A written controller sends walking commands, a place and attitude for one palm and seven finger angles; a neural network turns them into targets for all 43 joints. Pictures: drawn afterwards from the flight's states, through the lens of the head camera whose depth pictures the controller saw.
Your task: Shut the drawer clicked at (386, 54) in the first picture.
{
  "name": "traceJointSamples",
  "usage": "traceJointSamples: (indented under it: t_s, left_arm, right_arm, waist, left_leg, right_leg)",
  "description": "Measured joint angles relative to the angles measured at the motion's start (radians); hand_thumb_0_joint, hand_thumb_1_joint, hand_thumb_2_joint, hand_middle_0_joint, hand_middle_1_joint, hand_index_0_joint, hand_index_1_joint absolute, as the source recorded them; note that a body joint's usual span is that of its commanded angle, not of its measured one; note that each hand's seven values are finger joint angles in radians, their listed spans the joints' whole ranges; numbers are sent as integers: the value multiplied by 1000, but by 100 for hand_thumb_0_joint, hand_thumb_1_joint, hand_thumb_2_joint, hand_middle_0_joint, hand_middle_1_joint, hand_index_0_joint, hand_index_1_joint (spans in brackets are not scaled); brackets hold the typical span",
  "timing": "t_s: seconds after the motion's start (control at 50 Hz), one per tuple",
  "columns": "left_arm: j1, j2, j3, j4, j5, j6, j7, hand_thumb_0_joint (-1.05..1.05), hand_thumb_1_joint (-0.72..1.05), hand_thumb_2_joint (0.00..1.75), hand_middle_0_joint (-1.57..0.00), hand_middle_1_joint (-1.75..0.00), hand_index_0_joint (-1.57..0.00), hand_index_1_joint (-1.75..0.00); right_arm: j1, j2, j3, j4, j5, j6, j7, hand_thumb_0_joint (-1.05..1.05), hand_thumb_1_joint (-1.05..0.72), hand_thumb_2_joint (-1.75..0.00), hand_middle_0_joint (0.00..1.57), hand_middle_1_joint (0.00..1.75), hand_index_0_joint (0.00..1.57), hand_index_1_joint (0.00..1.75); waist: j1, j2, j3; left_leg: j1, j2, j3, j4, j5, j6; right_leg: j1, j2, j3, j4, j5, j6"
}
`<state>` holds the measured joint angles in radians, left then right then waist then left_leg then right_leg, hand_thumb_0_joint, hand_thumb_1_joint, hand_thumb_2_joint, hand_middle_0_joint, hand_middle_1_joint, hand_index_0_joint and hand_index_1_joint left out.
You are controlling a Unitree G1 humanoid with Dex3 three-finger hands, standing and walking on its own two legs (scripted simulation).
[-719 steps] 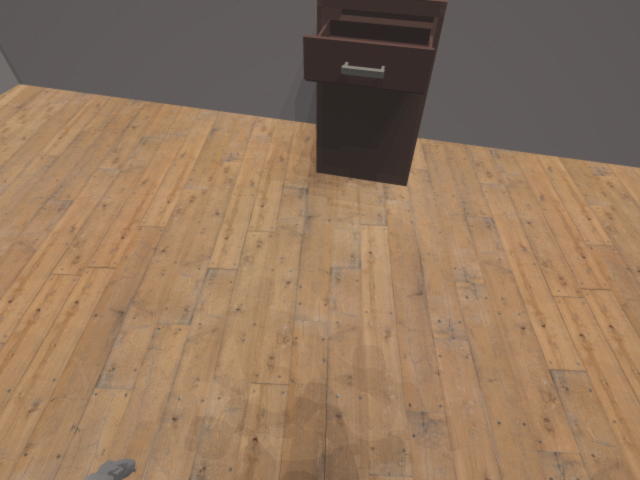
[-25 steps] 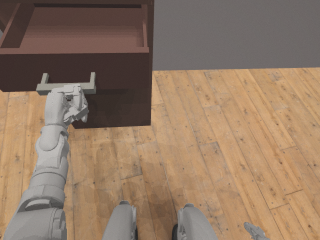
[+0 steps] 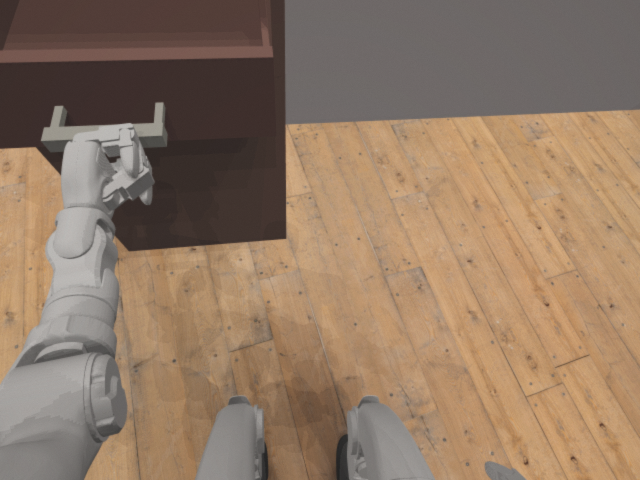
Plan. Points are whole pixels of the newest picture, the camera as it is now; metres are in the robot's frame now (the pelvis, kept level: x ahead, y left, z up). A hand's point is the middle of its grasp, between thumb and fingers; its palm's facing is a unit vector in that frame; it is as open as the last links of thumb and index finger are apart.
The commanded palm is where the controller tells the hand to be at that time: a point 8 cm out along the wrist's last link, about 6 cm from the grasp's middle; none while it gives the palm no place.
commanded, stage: push the drawer shut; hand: left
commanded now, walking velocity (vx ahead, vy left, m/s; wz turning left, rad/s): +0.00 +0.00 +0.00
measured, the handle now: (109, 124) +0.54 +0.26 +0.05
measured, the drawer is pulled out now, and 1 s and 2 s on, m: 0.13 0.02 0.00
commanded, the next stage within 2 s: pull the fist back off the drawer in 1.46 s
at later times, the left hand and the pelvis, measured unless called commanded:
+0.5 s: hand (146, 136) +0.53 +0.21 +0.05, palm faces +0.06 -1.00 -0.04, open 3.1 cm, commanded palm +0.53 +0.24 +0.05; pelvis -0.01 +0.00 -0.01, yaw -1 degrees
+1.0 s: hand (149, 99) +0.58 +0.21 +0.05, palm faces +0.07 -1.00 -0.04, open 3.3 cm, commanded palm +0.59 +0.22 +0.05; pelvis -0.01 +0.01 -0.02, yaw -2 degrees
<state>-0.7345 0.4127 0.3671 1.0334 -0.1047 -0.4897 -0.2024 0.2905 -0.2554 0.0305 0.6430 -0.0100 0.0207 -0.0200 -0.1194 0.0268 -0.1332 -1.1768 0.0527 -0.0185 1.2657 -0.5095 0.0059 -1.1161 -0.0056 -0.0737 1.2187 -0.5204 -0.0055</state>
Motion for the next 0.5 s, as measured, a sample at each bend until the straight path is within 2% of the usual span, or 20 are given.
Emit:
traceJointSamples:
  t_s: [0.32, 0.5]
  left_arm:
    - [-149, 93, 36, 113, 33, 22, -6, -1, 80, 94, -140, -160, -140, -160]
    - [-235, 162, 69, 170, 67, 51, -9, 1, 79, 93, -140, -160, -140, -160]
  right_arm:
    - [21, -9, 13, 5, -11, 17, 4, 0, -91, -90, 20, 30, 20, 30]
    - [34, -13, 28, 3, -17, 19, 7, 0, -91, -90, 20, 30, 20, 30]
  waist:
    - [-43, 3, 8]
    - [-78, 8, 11]
  left_leg:
    - [-73, 7, -18, 36, -1, -2]
    - [-117, 15, -24, 56, 0, 0]
  right_leg:
    - [-62, 8, -16, 22, 4, -4]
    - [-102, 17, -20, 30, 12, -2]
